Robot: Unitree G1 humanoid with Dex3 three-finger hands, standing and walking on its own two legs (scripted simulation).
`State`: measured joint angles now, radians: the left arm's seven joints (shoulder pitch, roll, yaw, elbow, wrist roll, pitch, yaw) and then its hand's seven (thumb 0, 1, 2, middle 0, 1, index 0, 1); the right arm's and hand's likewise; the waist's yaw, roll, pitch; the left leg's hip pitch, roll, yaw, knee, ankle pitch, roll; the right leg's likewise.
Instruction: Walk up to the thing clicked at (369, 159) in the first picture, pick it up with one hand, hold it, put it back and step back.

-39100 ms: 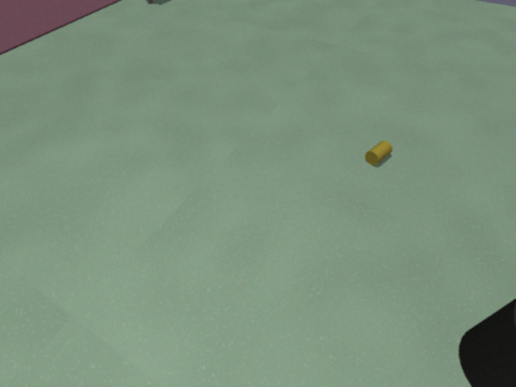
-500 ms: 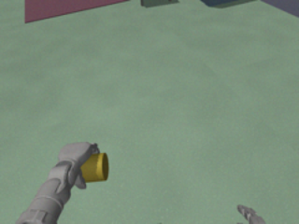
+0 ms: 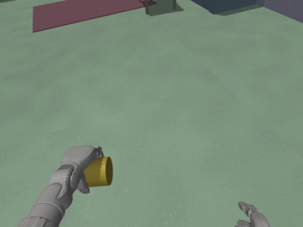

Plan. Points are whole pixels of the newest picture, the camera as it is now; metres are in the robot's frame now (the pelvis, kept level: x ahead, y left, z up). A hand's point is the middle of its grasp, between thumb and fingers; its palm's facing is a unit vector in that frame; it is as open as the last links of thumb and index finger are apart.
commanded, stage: hold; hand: left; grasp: from above
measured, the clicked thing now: (87, 172) +0.31 +0.22 -0.05
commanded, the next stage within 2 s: crouch in 0.84 s
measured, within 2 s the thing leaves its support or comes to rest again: neither
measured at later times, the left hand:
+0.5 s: hand (82, 174) +0.28 +0.22 -0.02, palm faces -0.45 -0.05 -0.89, open 11.0 cm
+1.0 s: hand (82, 168) +0.30 +0.22 -0.02, palm faces -0.46 -0.05 -0.89, open 11.0 cm
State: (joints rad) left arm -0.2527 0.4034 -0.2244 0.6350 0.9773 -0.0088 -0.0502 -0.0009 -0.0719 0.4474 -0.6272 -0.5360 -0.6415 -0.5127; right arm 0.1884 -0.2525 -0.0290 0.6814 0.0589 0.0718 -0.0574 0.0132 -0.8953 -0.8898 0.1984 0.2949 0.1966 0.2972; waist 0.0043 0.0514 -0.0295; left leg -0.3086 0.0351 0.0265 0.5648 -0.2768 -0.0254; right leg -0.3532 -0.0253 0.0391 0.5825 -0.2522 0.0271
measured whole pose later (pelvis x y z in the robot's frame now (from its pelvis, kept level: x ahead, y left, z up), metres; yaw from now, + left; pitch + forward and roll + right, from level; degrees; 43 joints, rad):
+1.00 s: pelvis +0.01 +0.00 +0.01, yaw +0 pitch +0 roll +0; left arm -0.24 0.41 -0.22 0.60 0.97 -0.02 -0.08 0.00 -0.09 0.49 -0.59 -0.63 -0.60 -0.60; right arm 0.18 -0.25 -0.03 0.68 0.07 0.08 -0.06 0.01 -0.90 -0.89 0.20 0.30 0.20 0.30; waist 0.01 0.05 -0.01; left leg -0.24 0.03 0.03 0.49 -0.26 -0.02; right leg -0.28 -0.03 0.04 0.50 -0.23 0.03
